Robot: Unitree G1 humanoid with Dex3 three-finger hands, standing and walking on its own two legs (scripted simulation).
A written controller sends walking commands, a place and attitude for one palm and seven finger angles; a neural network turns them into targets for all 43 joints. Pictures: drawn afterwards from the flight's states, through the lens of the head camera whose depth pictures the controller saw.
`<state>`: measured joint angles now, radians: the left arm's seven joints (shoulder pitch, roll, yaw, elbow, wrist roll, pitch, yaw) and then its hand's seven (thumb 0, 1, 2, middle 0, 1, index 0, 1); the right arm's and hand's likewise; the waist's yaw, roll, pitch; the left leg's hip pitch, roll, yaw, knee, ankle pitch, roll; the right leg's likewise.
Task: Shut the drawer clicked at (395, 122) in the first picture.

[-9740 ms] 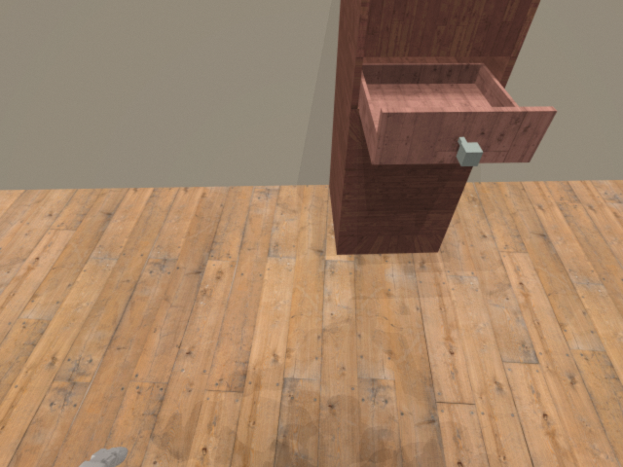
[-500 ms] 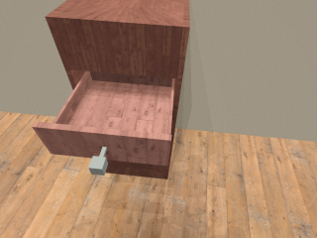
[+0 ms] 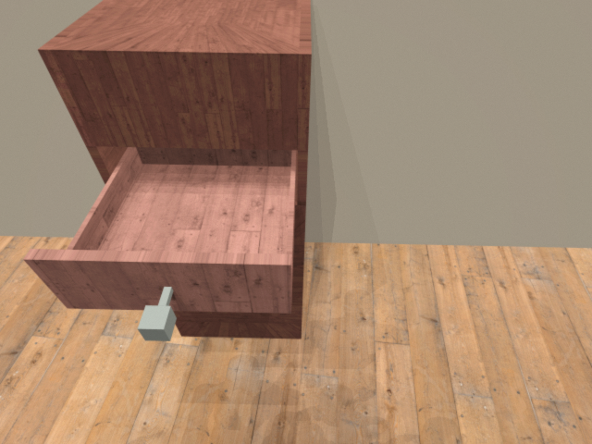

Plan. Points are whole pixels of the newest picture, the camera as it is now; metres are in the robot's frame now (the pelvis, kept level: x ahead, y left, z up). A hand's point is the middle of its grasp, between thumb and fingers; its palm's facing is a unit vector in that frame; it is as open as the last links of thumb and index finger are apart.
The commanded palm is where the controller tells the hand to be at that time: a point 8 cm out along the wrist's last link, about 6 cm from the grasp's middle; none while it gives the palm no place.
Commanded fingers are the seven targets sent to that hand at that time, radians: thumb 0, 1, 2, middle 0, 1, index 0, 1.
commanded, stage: come to a stop and stand still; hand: left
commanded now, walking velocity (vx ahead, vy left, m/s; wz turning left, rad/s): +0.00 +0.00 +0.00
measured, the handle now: (161, 311) +0.31 +0.22 -0.01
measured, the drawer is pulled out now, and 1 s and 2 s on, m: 0.28 0.28 0.28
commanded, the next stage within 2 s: look again from close up in 0.94 s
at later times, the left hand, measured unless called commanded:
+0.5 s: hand out of the picture +0.06 +0.22 -0.16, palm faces +0.01 -0.98 -0.22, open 7.3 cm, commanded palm none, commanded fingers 0.00 0.90 0.90 -0.20 -0.30 -0.20 -0.30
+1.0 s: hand out of the picture +0.01 +0.20 -0.17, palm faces +0.02 -0.99 -0.16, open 7.4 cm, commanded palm none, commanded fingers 0.00 0.90 0.90 -0.20 -0.30 -0.20 -0.30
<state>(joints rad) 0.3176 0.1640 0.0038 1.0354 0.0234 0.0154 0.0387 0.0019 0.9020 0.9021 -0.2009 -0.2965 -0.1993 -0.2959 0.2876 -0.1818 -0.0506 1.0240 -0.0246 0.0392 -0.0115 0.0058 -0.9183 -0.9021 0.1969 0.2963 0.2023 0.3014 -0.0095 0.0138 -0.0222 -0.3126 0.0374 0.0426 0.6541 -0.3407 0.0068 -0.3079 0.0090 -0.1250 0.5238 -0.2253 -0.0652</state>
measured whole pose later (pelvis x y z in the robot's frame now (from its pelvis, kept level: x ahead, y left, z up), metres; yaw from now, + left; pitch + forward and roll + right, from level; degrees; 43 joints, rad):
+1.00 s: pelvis +0.03 +0.05 +0.01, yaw -2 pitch -2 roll +0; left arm 0.31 0.11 -0.01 1.12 0.01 -0.01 0.04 0.00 0.91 0.90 -0.20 -0.30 -0.20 -0.30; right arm 0.26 -0.14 0.01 1.15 -0.01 -0.02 -0.04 0.01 -0.91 -0.90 0.20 0.30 0.20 0.30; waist 0.01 0.00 0.04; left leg -0.09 -0.05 0.10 0.40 -0.29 0.07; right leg -0.20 -0.05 -0.06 0.45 -0.21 0.02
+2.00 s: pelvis +0.01 +0.01 -0.04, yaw +1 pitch +9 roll +0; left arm 0.58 0.14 0.15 0.03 -0.21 -0.52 -0.16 0.01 0.91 0.90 -0.43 -0.55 -0.19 -0.43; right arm 0.17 -0.29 -0.08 0.55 0.01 -0.33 0.03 0.02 -0.91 -0.90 0.19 0.30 0.20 0.30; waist 0.01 -0.06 -0.15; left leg -0.58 0.01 0.05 0.90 -0.48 0.02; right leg -0.65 -0.02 -0.11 0.88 -0.39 -0.05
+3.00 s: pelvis +0.01 +0.04 -0.04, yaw +2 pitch +6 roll -2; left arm 0.79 0.19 0.04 -0.51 -0.21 -0.23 -0.16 0.01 0.90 0.90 -1.37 -1.56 -1.37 -1.56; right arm 0.23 -0.19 0.04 0.48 0.05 -0.28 -0.01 0.02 -0.90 -0.90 0.20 0.30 0.20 0.30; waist 0.04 0.05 -0.13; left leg -0.51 0.00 0.02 0.90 -0.50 0.05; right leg -0.55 -0.03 -0.13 0.83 -0.39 -0.01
